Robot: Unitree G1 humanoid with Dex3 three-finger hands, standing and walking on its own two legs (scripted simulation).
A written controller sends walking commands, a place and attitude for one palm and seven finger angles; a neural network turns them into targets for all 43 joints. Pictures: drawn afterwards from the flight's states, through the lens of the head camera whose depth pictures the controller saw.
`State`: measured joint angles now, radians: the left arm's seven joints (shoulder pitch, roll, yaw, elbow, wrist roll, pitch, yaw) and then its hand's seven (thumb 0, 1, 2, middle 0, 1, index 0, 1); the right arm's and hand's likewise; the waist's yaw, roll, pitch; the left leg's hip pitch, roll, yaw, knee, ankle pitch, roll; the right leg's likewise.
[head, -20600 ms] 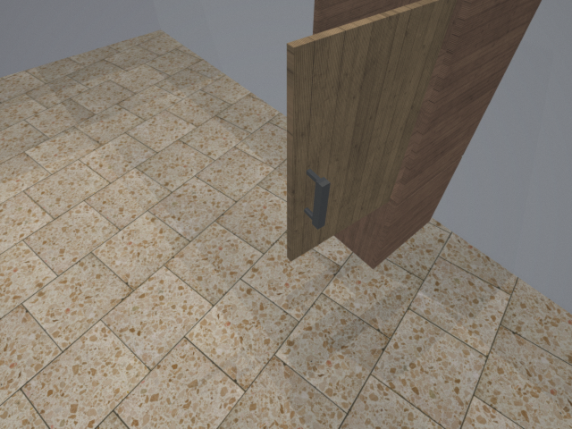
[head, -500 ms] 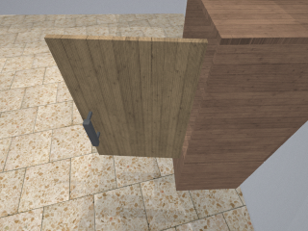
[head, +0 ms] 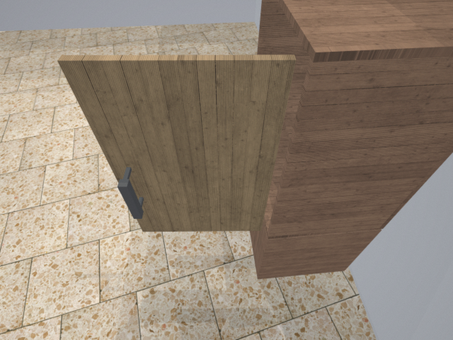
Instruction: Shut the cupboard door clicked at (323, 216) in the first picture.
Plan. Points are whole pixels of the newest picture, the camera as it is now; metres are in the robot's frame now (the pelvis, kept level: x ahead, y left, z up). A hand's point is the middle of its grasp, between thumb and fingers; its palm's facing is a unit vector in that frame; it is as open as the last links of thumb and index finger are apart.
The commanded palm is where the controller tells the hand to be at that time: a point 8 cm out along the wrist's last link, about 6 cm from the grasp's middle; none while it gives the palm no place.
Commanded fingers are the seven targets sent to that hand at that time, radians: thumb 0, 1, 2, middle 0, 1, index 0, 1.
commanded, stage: come to a stop and stand still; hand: left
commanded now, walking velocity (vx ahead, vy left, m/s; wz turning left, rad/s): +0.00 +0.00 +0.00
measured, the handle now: (133, 193) +0.46 +0.25 -0.09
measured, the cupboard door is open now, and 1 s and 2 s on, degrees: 85 85 85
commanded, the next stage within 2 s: look again from close up in 0.52 s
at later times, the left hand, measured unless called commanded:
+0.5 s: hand out of the picture -0.02 +0.15 -0.17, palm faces +0.00 -0.98 -0.19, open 7.3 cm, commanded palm none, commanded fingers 0.00 0.90 0.90 -0.20 -0.30 -0.20 -0.30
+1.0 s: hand out of the picture +0.01 +0.15 -0.17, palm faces -0.01 -0.98 -0.20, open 7.3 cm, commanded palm none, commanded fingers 0.00 0.90 0.90 -0.20 -0.30 -0.20 -0.30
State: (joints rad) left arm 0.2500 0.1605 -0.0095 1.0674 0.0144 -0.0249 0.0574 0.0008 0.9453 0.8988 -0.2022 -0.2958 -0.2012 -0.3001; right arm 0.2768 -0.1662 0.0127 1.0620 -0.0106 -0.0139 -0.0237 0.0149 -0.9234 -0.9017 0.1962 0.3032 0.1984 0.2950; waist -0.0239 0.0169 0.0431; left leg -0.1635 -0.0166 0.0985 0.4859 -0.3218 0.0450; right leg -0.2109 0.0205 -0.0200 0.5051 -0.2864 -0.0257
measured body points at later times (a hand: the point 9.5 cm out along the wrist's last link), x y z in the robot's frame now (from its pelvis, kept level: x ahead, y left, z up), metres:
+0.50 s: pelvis -0.01 -0.01 +0.00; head +0.00 -0.02 +0.45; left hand -0.02 +0.21 -0.15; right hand -0.02 -0.22 -0.16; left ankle -0.04 +0.08 -0.74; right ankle -0.01 -0.10 -0.74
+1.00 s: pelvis +0.01 -0.02 +0.00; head +0.03 -0.02 +0.45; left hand +0.01 +0.21 -0.15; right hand +0.01 -0.23 -0.16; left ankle -0.04 +0.08 -0.74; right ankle -0.01 -0.10 -0.74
